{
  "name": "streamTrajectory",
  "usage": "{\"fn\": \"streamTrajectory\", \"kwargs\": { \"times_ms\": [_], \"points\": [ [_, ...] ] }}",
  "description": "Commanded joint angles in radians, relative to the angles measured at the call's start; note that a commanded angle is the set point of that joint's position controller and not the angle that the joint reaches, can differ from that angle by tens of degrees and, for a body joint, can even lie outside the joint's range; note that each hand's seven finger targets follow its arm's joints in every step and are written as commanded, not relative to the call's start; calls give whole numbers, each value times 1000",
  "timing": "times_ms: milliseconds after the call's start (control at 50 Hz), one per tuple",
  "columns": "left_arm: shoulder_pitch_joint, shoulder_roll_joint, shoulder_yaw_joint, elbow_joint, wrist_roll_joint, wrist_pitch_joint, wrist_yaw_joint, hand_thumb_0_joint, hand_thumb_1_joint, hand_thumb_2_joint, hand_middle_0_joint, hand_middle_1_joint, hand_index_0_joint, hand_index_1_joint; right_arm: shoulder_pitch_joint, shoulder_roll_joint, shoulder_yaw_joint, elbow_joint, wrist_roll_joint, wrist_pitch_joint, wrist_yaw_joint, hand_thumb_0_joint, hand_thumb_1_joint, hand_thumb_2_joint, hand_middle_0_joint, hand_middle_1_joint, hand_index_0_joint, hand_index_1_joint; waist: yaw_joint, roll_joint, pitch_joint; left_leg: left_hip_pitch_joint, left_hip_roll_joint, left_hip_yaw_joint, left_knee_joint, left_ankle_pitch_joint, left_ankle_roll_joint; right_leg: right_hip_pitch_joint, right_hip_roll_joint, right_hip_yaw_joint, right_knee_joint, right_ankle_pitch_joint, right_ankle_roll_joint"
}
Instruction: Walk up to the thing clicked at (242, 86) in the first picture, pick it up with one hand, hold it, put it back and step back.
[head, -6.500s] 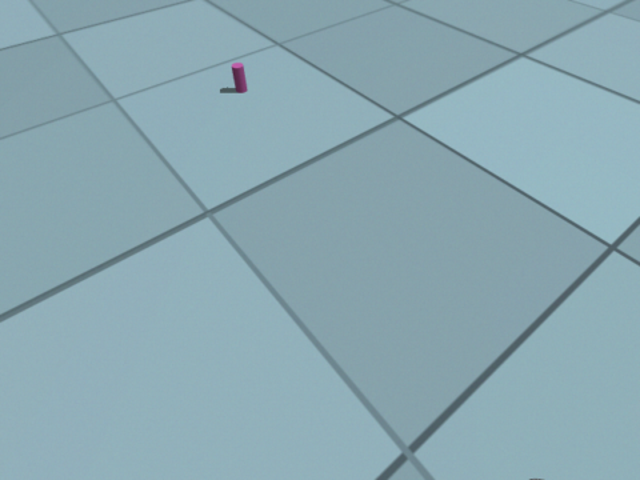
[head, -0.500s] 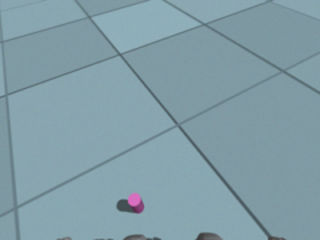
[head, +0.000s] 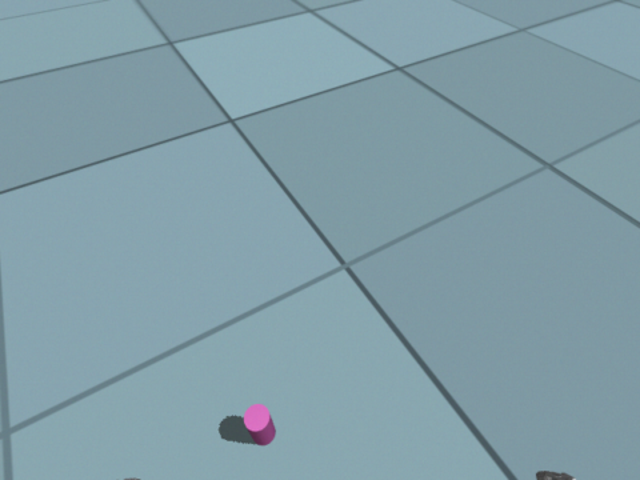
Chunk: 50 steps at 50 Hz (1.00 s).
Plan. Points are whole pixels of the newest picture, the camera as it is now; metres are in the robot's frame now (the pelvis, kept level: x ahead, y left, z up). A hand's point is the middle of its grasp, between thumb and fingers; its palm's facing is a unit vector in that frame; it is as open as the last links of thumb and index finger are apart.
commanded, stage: walk up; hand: left
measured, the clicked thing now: (260, 425) +0.35 +0.20 -0.70
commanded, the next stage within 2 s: stand in 0.70 s
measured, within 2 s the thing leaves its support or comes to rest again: neither
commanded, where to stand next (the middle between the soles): +0.06 -0.01 m, yaw +0 degrees
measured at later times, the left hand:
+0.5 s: hand out of the picture +0.08 +0.25 -0.16, palm faces -0.02 -0.94 -0.33, open 7.4 cm
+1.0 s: hand out of the picture +0.10 +0.25 -0.15, palm faces -0.02 -0.94 -0.34, open 7.4 cm
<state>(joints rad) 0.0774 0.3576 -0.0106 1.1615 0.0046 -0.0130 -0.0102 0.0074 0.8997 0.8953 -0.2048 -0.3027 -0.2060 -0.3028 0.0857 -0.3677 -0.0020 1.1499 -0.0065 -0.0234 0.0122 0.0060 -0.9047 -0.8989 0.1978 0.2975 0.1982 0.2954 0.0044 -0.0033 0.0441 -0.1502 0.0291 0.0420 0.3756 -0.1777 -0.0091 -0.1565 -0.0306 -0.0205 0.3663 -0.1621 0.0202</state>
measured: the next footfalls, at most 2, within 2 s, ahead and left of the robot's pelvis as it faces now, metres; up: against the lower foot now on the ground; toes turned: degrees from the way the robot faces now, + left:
none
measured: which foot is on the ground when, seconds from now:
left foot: down 0.00-1.00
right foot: down 0.00-1.00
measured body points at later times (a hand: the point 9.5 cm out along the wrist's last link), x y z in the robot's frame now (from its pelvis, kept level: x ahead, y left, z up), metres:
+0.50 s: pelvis +0.01 +0.00 +0.00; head +0.02 +0.00 +0.45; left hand +0.08 +0.30 -0.13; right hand +0.09 -0.30 -0.13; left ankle +0.02 +0.12 -0.75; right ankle +0.03 -0.13 -0.75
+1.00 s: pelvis +0.01 +0.00 +0.00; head +0.02 +0.00 +0.45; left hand +0.10 +0.30 -0.13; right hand +0.10 -0.30 -0.13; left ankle +0.02 +0.12 -0.75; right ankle +0.03 -0.13 -0.75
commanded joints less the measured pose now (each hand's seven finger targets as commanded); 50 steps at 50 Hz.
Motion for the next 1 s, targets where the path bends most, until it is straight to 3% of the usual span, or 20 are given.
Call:
{"fn": "streamTrajectory", "kwargs": {
  "times_ms": [0,100,280,420,540,660,700,980],
  "points": [
    [-63,201,43,-47,-4,-25,10,0,900,900,-200,-300,-200,-300,-48,-207,-37,-44,3,-12,-12,0,-900,-900,200,300,200,300,-5,10,-76,23,107,-105,-94,44,37,21,-104,94,-80,55,-34],
    [-63,201,43,-38,0,-25,11,0,900,900,-200,-300,-200,-300,-58,-206,-40,-39,2,-7,-11,0,-900,-900,200,300,200,300,-8,-8,-58,37,102,-104,-102,9,35,-4,-103,97,-111,8,-30],
    [-46,199,47,-29,3,-24,15,0,900,900,-200,-300,-200,-300,-73,-198,-41,-37,1,-6,-11,0,-900,-900,200,300,200,300,0,7,-71,46,103,-105,-113,59,30,24,-100,84,-99,63,-25],
    [-51,199,50,-37,3,-21,16,0,900,900,-200,-300,-200,-300,-64,-195,-41,-35,-1,-4,-12,0,-900,-900,200,300,200,300,-3,18,-66,24,97,-106,-126,38,26,46,-101,81,-97,69,-24],
    [-43,193,51,-43,5,-21,18,0,900,900,-200,-300,-200,-300,-59,-193,-44,-40,-1,-6,-14,0,-900,-900,200,300,200,300,-3,14,-104,57,104,-99,-105,116,30,66,-104,74,-88,121,-27],
    [-49,190,52,-46,4,-17,19,0,900,900,-200,-300,-200,-300,-56,-190,-44,-46,-1,-7,-16,0,-900,-900,200,300,200,300,-3,18,-79,46,103,-96,-112,140,28,63,-103,72,-84,140,-23],
    [-51,199,53,-54,5,-17,22,0,900,900,-200,-300,-200,-300,-62,-190,-42,-53,-3,-8,-21,0,-900,-900,200,300,200,300,-6,-3,-81,57,119,-106,-103,215,22,67,-115,75,-81,168,-26],
    [-36,198,50,-63,6,-15,18,0,900,900,-200,-300,-200,-300,-67,-193,-37,-57,-2,-7,-18,0,-900,-900,200,300,200,300,-6,20,-78,53,111,-107,-123,109,20,64,-117,78,-111,106,-28]
  ]
}}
